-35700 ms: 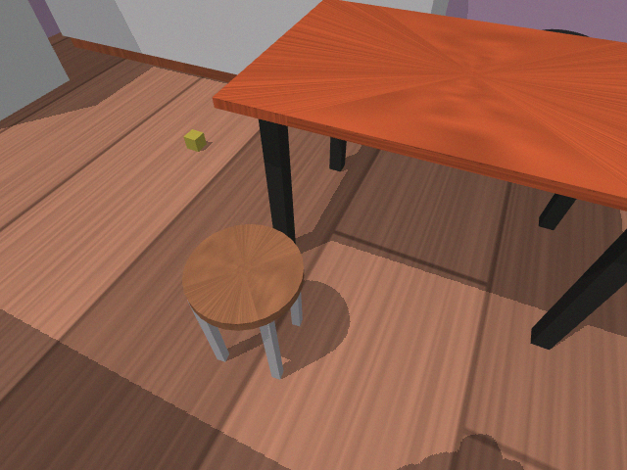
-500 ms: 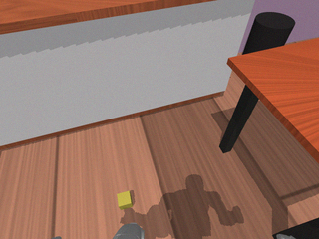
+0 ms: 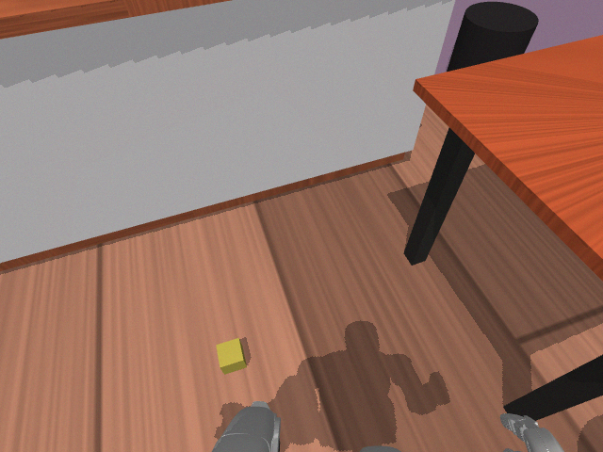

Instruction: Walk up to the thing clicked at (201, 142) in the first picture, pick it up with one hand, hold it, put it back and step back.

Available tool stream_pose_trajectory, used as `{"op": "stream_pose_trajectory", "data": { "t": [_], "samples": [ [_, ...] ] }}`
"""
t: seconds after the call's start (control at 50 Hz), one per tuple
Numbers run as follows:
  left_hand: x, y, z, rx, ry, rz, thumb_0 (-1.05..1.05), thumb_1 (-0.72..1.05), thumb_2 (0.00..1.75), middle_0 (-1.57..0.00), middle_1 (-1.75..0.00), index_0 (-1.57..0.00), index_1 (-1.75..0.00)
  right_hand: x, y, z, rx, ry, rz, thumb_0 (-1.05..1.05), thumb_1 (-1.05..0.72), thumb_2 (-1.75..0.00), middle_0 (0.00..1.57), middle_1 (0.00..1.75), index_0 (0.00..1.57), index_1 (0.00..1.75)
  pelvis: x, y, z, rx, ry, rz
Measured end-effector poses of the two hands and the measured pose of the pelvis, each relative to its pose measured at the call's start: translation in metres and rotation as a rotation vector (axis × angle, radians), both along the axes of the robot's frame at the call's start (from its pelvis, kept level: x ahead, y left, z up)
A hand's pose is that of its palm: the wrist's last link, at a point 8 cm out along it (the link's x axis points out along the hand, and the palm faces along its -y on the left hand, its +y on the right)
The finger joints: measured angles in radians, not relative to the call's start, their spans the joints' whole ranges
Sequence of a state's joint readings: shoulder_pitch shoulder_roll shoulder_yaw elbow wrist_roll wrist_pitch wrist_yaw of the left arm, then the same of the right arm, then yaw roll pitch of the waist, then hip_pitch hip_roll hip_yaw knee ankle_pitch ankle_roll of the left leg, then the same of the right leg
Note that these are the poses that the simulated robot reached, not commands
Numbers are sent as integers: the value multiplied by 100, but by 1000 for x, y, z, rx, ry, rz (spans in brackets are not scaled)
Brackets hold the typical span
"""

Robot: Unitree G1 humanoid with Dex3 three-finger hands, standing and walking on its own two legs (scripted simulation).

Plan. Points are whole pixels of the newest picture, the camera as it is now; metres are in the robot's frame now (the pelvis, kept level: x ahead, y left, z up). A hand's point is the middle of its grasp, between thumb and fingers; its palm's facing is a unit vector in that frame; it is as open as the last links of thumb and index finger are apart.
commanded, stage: walk up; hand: left
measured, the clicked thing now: (231, 356) +0.46 +0.26 -0.71
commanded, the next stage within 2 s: stand in 1.48 s
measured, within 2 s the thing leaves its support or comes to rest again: neither
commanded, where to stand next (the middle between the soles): +0.10 -0.01 m, yaw +4 degrees
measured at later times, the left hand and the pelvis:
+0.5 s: hand out of the picture +0.10 +0.31 -0.12, palm faces +0.06 -0.92 -0.39, open 7.4 cm; pelvis +0.04 +0.02 +0.02, yaw +5 degrees
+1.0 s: hand out of the picture +0.05 +0.30 -0.14, palm faces +0.12 -0.91 -0.39, open 7.4 cm; pelvis +0.00 +0.02 +0.01, yaw +8 degrees
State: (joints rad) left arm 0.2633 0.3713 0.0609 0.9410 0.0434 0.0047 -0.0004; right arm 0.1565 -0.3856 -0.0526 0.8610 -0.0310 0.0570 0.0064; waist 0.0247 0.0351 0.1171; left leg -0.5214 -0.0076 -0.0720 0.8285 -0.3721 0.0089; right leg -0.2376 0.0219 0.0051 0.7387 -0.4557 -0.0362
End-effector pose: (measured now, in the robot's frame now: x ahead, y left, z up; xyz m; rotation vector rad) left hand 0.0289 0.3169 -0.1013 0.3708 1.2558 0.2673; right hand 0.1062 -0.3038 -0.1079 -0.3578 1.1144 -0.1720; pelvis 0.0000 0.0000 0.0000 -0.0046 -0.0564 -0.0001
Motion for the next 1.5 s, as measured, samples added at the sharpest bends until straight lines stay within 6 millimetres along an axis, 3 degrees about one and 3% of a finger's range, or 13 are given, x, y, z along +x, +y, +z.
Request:
{"op": "stream_pose_trajectory", "data": {
  "t": [0.14,0.26,0.44,0.56,0.66,0.74,0.84,0.96,1.04,1.12,1.24,1.38,1.5],
  "samples": [
    [-31,5,19,-6,2,59,1,90,90,-20,-30,-20,-30,-36,-4,4,4,128,12,1,-91,-90,20,30,20,30,7,7,14,9,7,48],
    [-30,30,13,-25,6,72,1,90,90,-20,-30,-20,-30,-19,11,15,-19,106,47,1,-91,-90,20,30,20,30,18,24,13,39,7,67],
    [39,36,20,-40,-91,10,1,90,90,-20,-30,-20,-30,-1,16,42,-49,24,41,1,-90,-90,20,30,20,30,41,25,25,4,-9,82],
    [76,22,16,1,-148,18,1,90,90,-20,-30,-20,-30,22,7,17,-24,47,31,1,-90,-90,20,30,20,30,45,11,11,11,-18,96],
    [84,5,14,25,-158,-1,0,90,90,-20,-30,-20,-30,46,5,-12,5,48,34,1,-91,-90,20,30,20,30,33,3,-2,16,-14,107],
    [79,0,18,32,-174,-8,0,90,90,-20,-30,-20,-30,42,11,-19,20,56,65,1,-91,-90,20,30,20,30,17,5,-1,23,0,115],
    [63,9,15,19,-201,16,1,90,90,-20,-30,-20,-30,11,15,-19,9,118,97,1,-91,-90,20,30,20,30,7,11,-4,21,14,145],
    [22,25,6,-17,-114,88,1,90,90,-20,-30,-20,-30,-36,17,0,-28,176,60,1,-91,-90,20,30,20,30,2,19,6,12,0,142],
    [-2,26,2,-35,-40,104,1,90,90,-20,-30,-20,-30,-43,14,13,-40,178,51,1,-90,-90,20,30,20,30,6,16,13,5,7,127],
    [-10,19,1,-39,31,72,1,90,90,-20,-30,-20,-30,-33,2,16,-39,140,31,1,-90,-90,20,30,21,30,15,10,13,4,16,88],
    [4,4,14,-40,-41,58,1,90,90,-20,-30,-20,-30,-6,-13,18,-37,116,38,1,-90,-90,20,30,20,30,32,2,17,-14,-5,95],
    [8,9,26,-25,-31,61,1,90,90,-20,-30,-20,-30,56,5,29,-19,2,92,1,-91,-90,20,30,20,30,48,11,25,-2,-9,86],
    [34,30,-2,-32,-31,80,1,90,90,-20,-30,-20,-30,84,33,16,-38,-44,99,1,-91,-90,20,30,20,30,51,28,4,3,-19,84]
  ]
}}
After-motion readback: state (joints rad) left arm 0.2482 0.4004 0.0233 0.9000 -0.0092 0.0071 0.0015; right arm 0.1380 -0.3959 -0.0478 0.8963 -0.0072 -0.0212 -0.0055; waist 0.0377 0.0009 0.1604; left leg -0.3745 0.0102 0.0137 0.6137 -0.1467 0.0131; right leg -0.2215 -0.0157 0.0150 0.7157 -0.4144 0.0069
